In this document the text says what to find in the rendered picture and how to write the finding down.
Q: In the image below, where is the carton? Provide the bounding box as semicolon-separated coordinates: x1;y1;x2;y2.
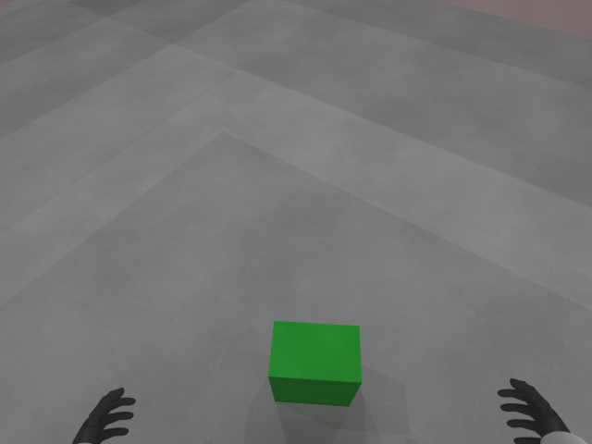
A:
268;321;362;407

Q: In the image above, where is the right robot hand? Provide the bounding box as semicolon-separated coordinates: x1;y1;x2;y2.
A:
498;378;571;444

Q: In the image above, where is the left robot hand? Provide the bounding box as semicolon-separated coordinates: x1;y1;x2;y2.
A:
72;388;136;444

